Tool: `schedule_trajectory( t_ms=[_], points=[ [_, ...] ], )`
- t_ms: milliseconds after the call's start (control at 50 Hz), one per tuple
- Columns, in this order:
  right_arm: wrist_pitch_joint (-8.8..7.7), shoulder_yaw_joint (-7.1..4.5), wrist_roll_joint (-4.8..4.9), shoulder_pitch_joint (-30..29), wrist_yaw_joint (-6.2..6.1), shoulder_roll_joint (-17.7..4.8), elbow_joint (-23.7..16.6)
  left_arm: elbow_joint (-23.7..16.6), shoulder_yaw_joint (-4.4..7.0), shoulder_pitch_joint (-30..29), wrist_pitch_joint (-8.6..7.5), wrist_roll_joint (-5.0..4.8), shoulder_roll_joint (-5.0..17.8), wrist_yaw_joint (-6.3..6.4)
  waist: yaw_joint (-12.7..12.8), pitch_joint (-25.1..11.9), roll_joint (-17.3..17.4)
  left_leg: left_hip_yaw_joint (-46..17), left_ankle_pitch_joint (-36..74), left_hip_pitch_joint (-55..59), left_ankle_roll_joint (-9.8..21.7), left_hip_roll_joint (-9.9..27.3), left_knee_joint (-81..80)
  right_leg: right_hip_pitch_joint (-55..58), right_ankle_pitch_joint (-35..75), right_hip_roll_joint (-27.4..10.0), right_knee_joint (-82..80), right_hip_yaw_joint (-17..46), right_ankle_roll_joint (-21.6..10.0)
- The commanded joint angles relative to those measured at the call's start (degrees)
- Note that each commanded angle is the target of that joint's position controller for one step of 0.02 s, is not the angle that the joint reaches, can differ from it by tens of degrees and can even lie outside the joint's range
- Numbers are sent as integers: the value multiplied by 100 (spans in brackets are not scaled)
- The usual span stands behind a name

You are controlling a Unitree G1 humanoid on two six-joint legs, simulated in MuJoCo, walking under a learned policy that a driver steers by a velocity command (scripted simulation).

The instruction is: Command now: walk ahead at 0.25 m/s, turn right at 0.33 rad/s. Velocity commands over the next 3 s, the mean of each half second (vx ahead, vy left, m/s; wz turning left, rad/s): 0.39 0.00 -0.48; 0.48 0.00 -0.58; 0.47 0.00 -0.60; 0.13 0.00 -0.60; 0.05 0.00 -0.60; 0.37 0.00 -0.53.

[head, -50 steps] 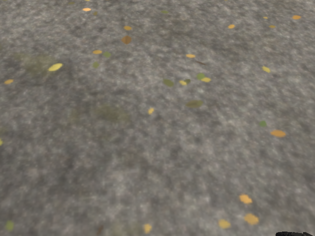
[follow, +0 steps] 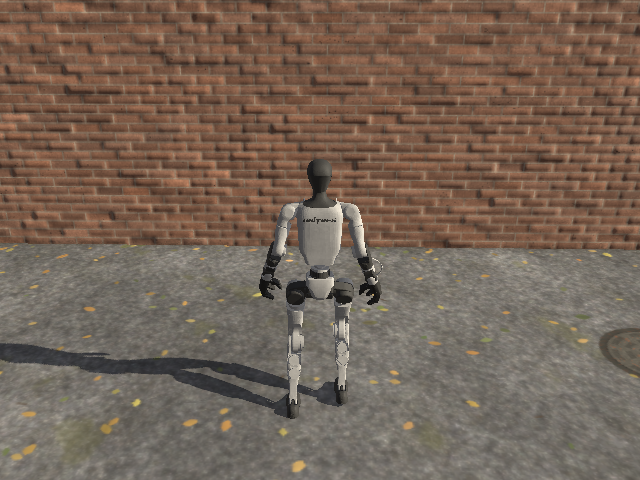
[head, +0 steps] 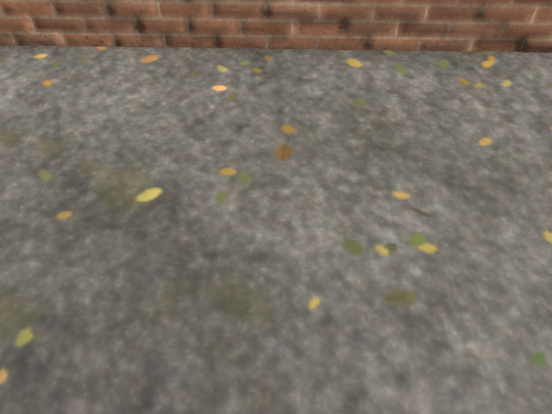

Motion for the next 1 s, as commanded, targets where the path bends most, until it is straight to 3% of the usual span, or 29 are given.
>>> schedule_trajectory(
  t_ms=[20, 60, 100, 140, 160, 180, 200, 220, 240, 260, 280, 340, 400, 460, 520, 580, 600, 620, 640, 660, 680, 700, 720, 740, 760, 820, 880, 940, 1000],
  points=[
    [-197, -299, 78, 207, -81, -1055, -266, -749, 102, -1048, -229, -93, 406, -129, -326, 849, 860, -2154, -396, 822, 1292, 2056, -1955, -2199, -559, -548, 745, 338, -175],
    [-203, -335, 107, -35, -18, -1139, -305, -719, 55, -1002, -257, -51, 326, -230, -303, 599, 715, -1272, 556, 743, 1011, 1702, -1900, -1450, -29, -532, 138, -58, -122],
    [-164, -384, 122, -303, 69, -1267, -351, -582, 72, -612, -231, -43, 363, -301, -88, 356, 759, -464, 872, 83, 793, 1318, -1692, -61, 636, -218, -454, -568, -44],
    [-163, -360, 133, -351, 118, -1205, -373, -248, 245, 373, -172, -23, 613, -281, 383, -85, 550, 160, 1792, -537, 559, 983, -579, 1610, 1135, 373, -927, -1011, -97],
    [-193, -290, 86, -273, 126, -990, -384, -117, 406, 1044, -147, -66, 898, -226, 709, -435, 62, 651, 2252, -995, 265, 756, 838, 2571, 1093, 284, -1169, -565, -312],
    [-268, -128, -78, -461, 118, -443, -724, -151, 553, 1563, -154, -48, 1662, -106, 751, -591, -1745, 808, 99, -2680, -266, 62, 3240, 3390, 445, -1255, -2247, 2539, -1186],
    [-460, -79, 97, -551, 117, -416, -942, -311, 465, 1565, -282, 24, 1686, -156, 714, -1104, -1720, -375, -1078, -3674, -240, -459, 4220, 3803, -633, -2084, -3479, 5046, -1991],
    [-601, -142, 313, -761, 186, -772, -957, -371, 366, 1282, -382, 58, 1336, -153, 681, -529, -984, -626, -747, -4285, -48, -51, 4526, 3642, -883, -2174, -3460, 4664, -1927],
    [-688, -155, 293, -906, 221, -906, -950, -432, 292, 1073, -431, 46, 1058, -136, 583, -203, -578, -586, -258, -4253, 143, 190, 4265, 3237, -538, -1922, -3275, 3936, -1677],
    [-723, -178, 142, -889, 207, -905, -859, -531, 245, 746, -425, 63, 951, -119, 383, 14, -145, -576, 146, -3908, 197, 383, 3805, 2662, 36, -1667, -3203, 3292, -1446],
    [-709, -231, 24, -821, 205, -966, -814, -639, 203, 504, -416, 93, 857, -91, 223, 90, -177, -586, 456, -3494, 197, 490, 3300, 2222, 557, -1435, -3262, 2795, -1315],
    [-599, -228, -42, -904, 265, -824, -834, -726, 210, 540, -394, 71, 916, 29, 105, 127, -236, -374, 1118, -3036, -11, 351, 2379, 1803, 1717, -1086, -3460, 2022, -1262],
    [-570, -124, -34, -1510, 286, -567, -1029, -705, 266, 756, -362, 18, 1016, 140, 237, 251, -211, -268, 2069, -2717, -222, 95, 959, 1457, 2167, -792, -3435, 1499, -1105],
    [-595, -65, 61, -2108, 373, -476, -1212, -667, 293, 1049, -315, -18, 1008, 183, 455, 323, -395, -203, 2743, -2184, -285, -138, 59, 1148, 1915, -715, -3378, 1470, -982],
    [-641, -102, 113, -2322, 431, -642, -1320, -632, 309, 1268, -266, -68, 964, 198, 484, 305, -411, -407, 2772, -2001, -204, -181, -357, 1484, 1810, -887, -3067, 1846, -903],
    [-706, -177, 118, -2083, 440, -851, -1298, -678, 361, 1253, -202, -34, 994, 220, 298, 203, -609, -425, 2133, -1644, 4, -192, -529, 1912, 2328, -1037, -2543, 2186, -764],
    [-731, -240, 108, -1679, 417, -960, -1206, -727, 357, 1184, -186, -18, 958, 209, 79, -6, -679, -308, 1996, -1052, 142, -263, -674, 1910, 2936, -911, -2158, 2171, -677],
    [-754, -338, 66, -997, 376, -1149, -1067, -808, 298, 1097, -183, 23, 794, 177, -277, -530, -606, -373, 2012, 35, 366, -84, -730, 1697, 3304, -569, -1272, 1962, -499],
    [-738, -413, -29, 3, 317, -1482, -988, -992, 173, 1058, -188, 142, 486, 155, -672, -1528, -77, -1361, 1439, 1707, 754, 907, -510, 873, 2396, -178, 359, 1554, -293],
    [-670, -484, -78, 379, 361, -1828, -773, -1150, 34, 1958, -254, -43, 11, 140, -198, -2271, 2008, -4181, 159, 3507, 1682, 2227, -1109, -1240, -932, 597, 2249, 1010, 67],
    [-637, -350, 20, 245, 379, -1212, -841, -987, 135, 1861, -258, -160, 669, 158, -324, -1850, 1476, -4560, -1032, 3166, 1560, 2239, -1468, -1924, -835, 94, 2984, 1140, 113],
    [-598, -258, 51, -66, 344, -879, -894, -1074, 233, 1198, -238, -132, 1019, 151, -456, -1013, 895, -3525, -772, 2383, 1290, 1970, -1552, -2083, -287, -115, 3074, 966, 134],
    [-557, -215, 10, -353, 334, -816, -883, -1152, 235, 883, -221, -58, 971, 160, -339, -551, 457, -2759, 89, 1613, 1157, 1734, -1626, -1903, 136, -340, 2949, 782, 170],
    [-533, -181, -18, -507, 332, -704, -821, -1232, 246, 676, -223, 17, 891, 139, -237, -219, 407, -2230, 712, 1024, 1119, 1518, -1765, -1769, 381, -496, 2670, 766, 181],
    [-544, -156, -66, -589, 322, -659, -780, -1265, 250, 712, -194, -10, 780, 97, -89, -110, 568, -1804, 1037, 628, 1069, 1370, -1919, -1507, 519, -643, 2508, 753, 174],
    [-619, -205, 16, -617, 325, -744, -634, -1398, 177, 650, -82, -44, 444, 53, 21, 85, 595, -1100, 1485, 190, 1204, 1358, -2322, -1477, 643, -793, 2066, 589, 231],
    [-627, -285, 10, -579, 315, -990, -511, -1560, 137, 352, -68, 19, 393, 16, 2, 163, 422, -551, 1974, 272, 1297, 1434, -2485, -1702, 1310, -859, 1382, 561, 326],
    [-571, -303, 30, -573, 297, -1108, -435, -1641, 94, -73, -135, 7, 346, -91, -144, 254, 354, 190, 2369, 344, 1104, 1233, -2449, -1459, 2263, -776, 360, 315, 282],
    [-491, -339, 96, -304, 282, -1264, -307, -1838, 66, -627, -159, 0, 317, -191, -349, 385, 325, 566, 2389, 614, 946, 1280, -2373, -1268, 2483, -658, -375, 14, 166]
  ],
)
Next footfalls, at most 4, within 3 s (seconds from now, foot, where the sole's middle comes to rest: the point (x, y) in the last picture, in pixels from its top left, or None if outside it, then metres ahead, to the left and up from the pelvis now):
0.16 right None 0.13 -0.14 -0.77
0.64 left None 0.49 -0.01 -0.77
1.14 right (450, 390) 0.58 -0.40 -0.77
1.60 left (450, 279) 0.91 -0.48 -0.77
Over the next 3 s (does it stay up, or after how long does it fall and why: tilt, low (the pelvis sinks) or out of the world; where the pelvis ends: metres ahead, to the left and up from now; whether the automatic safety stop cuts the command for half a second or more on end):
stays up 0.66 -0.63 -0.01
